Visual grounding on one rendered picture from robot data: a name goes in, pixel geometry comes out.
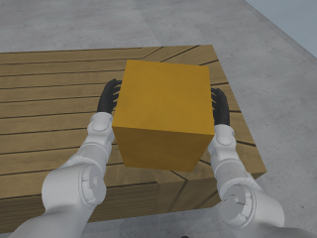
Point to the carton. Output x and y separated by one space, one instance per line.
164 116

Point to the left robot hand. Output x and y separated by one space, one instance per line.
107 97

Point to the right robot hand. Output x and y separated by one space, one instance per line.
221 114

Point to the pedestal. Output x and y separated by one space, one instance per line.
47 99

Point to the right robot forearm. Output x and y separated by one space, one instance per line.
225 162

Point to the left robot forearm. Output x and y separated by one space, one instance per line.
97 147

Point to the robot left upper arm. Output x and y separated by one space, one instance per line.
70 195

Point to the robot right upper arm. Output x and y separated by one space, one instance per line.
250 213

